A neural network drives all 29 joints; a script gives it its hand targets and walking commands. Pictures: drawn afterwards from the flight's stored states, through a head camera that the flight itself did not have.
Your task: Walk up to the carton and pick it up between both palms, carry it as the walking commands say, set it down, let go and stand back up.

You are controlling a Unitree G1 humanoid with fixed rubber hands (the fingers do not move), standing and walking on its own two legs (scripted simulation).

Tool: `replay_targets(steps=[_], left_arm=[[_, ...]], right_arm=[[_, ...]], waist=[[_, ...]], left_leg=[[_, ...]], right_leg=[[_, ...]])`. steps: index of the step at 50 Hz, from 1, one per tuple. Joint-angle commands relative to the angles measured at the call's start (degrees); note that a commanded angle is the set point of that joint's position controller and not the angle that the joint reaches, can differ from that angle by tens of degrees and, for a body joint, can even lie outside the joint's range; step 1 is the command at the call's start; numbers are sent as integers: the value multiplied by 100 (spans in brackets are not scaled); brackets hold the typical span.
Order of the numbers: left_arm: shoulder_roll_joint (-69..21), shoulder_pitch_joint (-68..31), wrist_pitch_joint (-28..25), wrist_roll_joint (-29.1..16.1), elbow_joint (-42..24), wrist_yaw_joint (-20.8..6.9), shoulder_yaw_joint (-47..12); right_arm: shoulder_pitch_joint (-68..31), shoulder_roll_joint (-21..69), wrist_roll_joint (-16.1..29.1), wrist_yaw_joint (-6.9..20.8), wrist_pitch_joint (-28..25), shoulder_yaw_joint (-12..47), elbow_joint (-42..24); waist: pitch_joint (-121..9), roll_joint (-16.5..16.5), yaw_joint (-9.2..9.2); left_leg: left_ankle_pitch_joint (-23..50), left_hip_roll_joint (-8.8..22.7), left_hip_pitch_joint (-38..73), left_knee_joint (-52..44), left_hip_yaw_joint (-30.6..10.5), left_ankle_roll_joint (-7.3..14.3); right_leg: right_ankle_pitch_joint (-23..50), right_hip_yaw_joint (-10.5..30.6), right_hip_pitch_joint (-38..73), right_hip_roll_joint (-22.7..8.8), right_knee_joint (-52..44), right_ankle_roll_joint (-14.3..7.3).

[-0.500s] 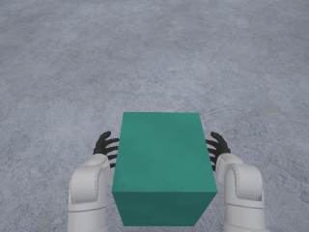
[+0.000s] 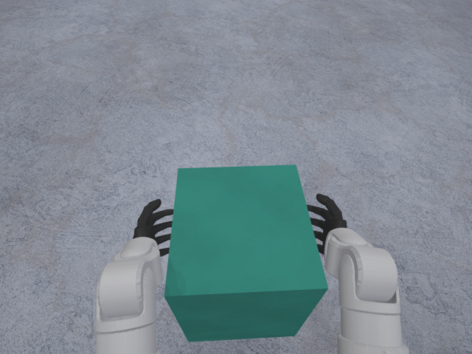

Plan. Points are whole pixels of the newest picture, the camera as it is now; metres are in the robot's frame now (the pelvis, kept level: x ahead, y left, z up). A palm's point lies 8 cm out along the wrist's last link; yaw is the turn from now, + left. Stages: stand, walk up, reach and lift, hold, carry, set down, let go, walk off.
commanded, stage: carry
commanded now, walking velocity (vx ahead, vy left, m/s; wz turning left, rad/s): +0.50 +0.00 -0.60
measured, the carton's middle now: (239, 257) +0.30 +0.01 -0.01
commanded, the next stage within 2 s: none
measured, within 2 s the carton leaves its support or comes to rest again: neither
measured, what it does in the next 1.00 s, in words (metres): walks ahead: right foot, then left foot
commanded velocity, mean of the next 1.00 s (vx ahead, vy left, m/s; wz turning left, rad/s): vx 0.09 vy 0.00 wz -0.11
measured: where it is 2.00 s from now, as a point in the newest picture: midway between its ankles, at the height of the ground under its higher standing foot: (187, 296)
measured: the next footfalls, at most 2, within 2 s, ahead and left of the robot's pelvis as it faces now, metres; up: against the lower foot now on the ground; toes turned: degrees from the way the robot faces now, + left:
right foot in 0.36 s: +0.41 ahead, -0.10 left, +0.00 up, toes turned -16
left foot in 0.74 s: +0.53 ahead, +0.12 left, +0.00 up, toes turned -4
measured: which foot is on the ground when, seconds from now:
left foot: down 0.00-0.38, up 0.40-0.72, down 0.74-1.00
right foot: up 0.00-0.34, down 0.36-1.00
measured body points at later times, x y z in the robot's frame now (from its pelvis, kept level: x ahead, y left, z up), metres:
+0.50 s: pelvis +0.30 -0.02 -0.02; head +0.34 -0.02 +0.43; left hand +0.62 +0.08 +0.04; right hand +0.57 -0.21 +0.03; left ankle +0.16 +0.11 -0.65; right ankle +0.37 -0.09 -0.75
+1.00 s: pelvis +0.43 +0.02 -0.01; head +0.40 +0.04 +0.44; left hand +0.74 +0.11 +0.07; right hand +0.68 -0.18 +0.08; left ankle +0.49 +0.12 -0.75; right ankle +0.38 -0.09 -0.75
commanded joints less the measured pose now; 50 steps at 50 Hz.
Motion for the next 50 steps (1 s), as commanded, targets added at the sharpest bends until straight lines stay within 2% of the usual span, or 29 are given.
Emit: replay_targets(steps=[1,4,8,10,13,15,16,17,18,19,20,21,22,23,24,27,28,30,31,33,35,37,38,39,40,42,44,48,50], left_arm=[[-5774,-2805,-105,-2753,-661,-1512,-4492],[-5616,-2424,-90,-2567,-672,-1369,-4441],[-5515,-2034,44,-2275,-351,-1287,-4300],[-5533,-2194,90,-2281,-343,-1266,-4284],[-5457,-2189,166,-2232,-124,-1304,-4135],[-5528,-2083,204,-2331,0,-1355,-4081],[-5501,-2220,183,-2314,-120,-1367,-4059],[-5440,-2379,167,-2293,-276,-1381,-4082],[-5552,-2798,210,-2285,-372,-1446,-4105],[-5600,-2743,242,-2446,-329,-1502,-4197],[-5655,-2761,186,-2524,-52,-1554,-4155],[-5581,-2721,126,-2657,-145,-1616,-4154],[-5645,-2430,65,-2715,-4,-1649,-4096],[-5623,-2281,-41,-2663,-65,-1660,-4014],[-5836,-2150,-61,-2621,29,-1666,-3964],[-6021,-2050,-146,-2567,-110,-1651,-3966],[-6078,-2056,-184,-2563,-147,-1636,-3950],[-5905,-1908,-209,-2480,-364,-1583,-3952],[-5795,-1796,-229,-2418,-377,-1541,-3886],[-5683,-1742,-225,-2271,-435,-1464,-3877],[-5444,-1608,-171,-2165,-431,-1396,-3876],[-5431,-1615,-74,-2046,-256,-1362,-3891],[-5328,-1737,-48,-1991,-175,-1389,-3868],[-5295,-1891,19,-2175,-188,-1432,-4063],[-5317,-2083,83,-2223,-90,-1468,-4057],[-5522,-2254,98,-2288,65,-1550,-4076],[-5456,-2361,140,-2328,246,-1566,-4080],[-5605,-2800,115,-2470,282,-1597,-4097],[-5603,-2611,106,-2384,542,-1628,-4037]], right_arm=[[-2355,5628,2158,1503,-205,4081,-852],[-2186,5463,2225,1585,-139,4142,-956],[-1960,5127,2184,1714,19,4100,-805],[-2137,5088,2215,1775,96,4034,-773],[-2310,5009,2221,1783,132,4067,-676],[-2509,5089,2266,1740,139,4103,-834],[-2619,5182,2304,1728,123,4179,-832],[-2477,5194,2318,1725,79,4175,-656],[-2520,5345,2289,1731,76,4201,-486],[-2486,5320,2287,1740,69,4289,-522],[-2654,5399,2189,1704,76,4219,-476],[-2268,5442,2104,1666,28,4155,-384],[-2187,5511,2155,1653,-27,4153,-429],[-2210,5508,2155,1641,-86,4232,-528],[-2499,5526,2159,1600,-127,4322,-747],[-2755,5660,2220,1518,-214,4415,-1251],[-2876,5655,2279,1511,-244,4498,-1376],[-2697,5604,2381,1535,-219,4537,-1363],[-2713,5586,2468,1527,-217,4579,-1363],[-2687,5509,2488,1573,-170,4580,-1381],[-2492,5447,2508,1618,-86,4527,-1155],[-2339,5234,2448,1674,-2,4430,-794],[-2366,5139,2367,1691,10,4314,-654],[-2454,5111,2384,1688,6,4271,-611],[-2513,5292,2311,1671,44,4273,-441],[-2596,5308,2184,1672,78,4147,-438],[-2467,5291,2105,1662,114,4004,-113],[-2543,5421,2044,1671,99,3914,196],[-2640,5390,2013,1645,68,3917,143]], waist=[[-2092,1121,-241],[-1812,1147,-207],[-1142,1256,-175],[-905,1274,-152],[-608,1318,-102],[-1067,1244,-95],[-1249,1457,-67],[-1515,1385,48],[-2052,882,-11],[-2115,40,-137],[-2865,38,19],[-2952,-62,20],[-2869,-291,-32],[-2440,-222,-41],[-2202,-319,-33],[-2440,-328,-69],[-2457,-506,-71],[-2518,-546,-117],[-2575,-776,-87],[-2521,-644,-65],[-2388,-172,-133],[-2318,-186,-26],[-2295,422,11],[-2433,980,-53],[-2400,975,-86],[-2091,678,-85],[-2004,796,-152],[-1750,617,-154],[-1662,323,-157]], left_leg=[[1910,1374,3041,-813,-1256,251],[1593,1467,2778,-1230,-684,460],[2193,1045,2678,-1315,147,246],[2871,853,2818,-1303,464,119],[4632,681,2573,-801,813,10],[5601,556,2776,415,887,-55],[5473,513,2463,1209,899,-75],[4940,371,1982,2395,888,-145],[1709,181,873,3245,461,-235],[-2691,-348,-628,4225,164,-318],[-2844,-379,-1141,5667,-663,-332],[-2695,-378,-1473,5857,-983,-315],[-2329,-283,-1232,5551,-1340,-242],[-1922,-178,-940,4881,-1400,-175],[-1608,-99,-751,4300,-1364,-130],[-1530,1,-603,3374,-1295,-217],[-1400,-11,-333,2793,-1210,-231],[-1021,-117,40,1981,-1054,-213],[-796,-196,-39,1718,-978,-229],[-107,-266,124,984,-750,-212],[1603,-366,575,-321,-456,-298],[2302,90,1343,-332,-924,-234],[3532,739,1686,62,-1488,-51],[3106,892,1399,154,-1600,188],[2624,645,1104,180,-1476,144],[2191,469,997,120,-1213,26],[1448,389,725,40,-1219,27],[1482,361,715,73,-1263,55],[996,307,677,45,-1290,40]], right_leg=[[400,236,-1286,-639,-584,155],[1058,-31,-1478,-699,-1016,378],[1850,-537,-1361,-556,-2052,448],[2058,-831,-1253,-338,-2413,357],[2223,-1299,-485,60,-3357,189],[2590,-1640,589,506,-4000,159],[2770,-1691,1344,596,-4277,112],[3594,-1409,2341,327,-4975,41],[5082,-109,3653,-861,-4249,-80],[7983,1127,4813,-2083,-3129,-480],[7986,1912,5381,-2583,-3281,-1420],[7066,1782,5191,-2566,-3746,-1444],[5815,1473,4356,-2257,-4076,-1239],[4935,1195,3494,-1964,-4406,-973],[4873,959,3171,-1817,-4525,-759],[4796,333,3049,-1939,-4609,-816],[5106,205,2804,-1853,-4549,-706],[4832,-163,2392,-1681,-4521,-649],[4805,-169,2591,-1620,-4384,-623],[4886,-225,2492,-1507,-3998,-581],[4259,-444,2346,-1105,-3482,-305],[3163,27,1545,-1048,-3512,-24],[1956,103,1055,-890,-3609,181],[1198,172,1512,-838,-4028,284],[1522,201,1840,-952,-4016,279],[1728,256,1684,-1048,-3883,267],[1455,275,1790,-1067,-4031,281],[1296,281,1498,-1062,-4023,317],[1098,273,1396,-1070,-4138,285]])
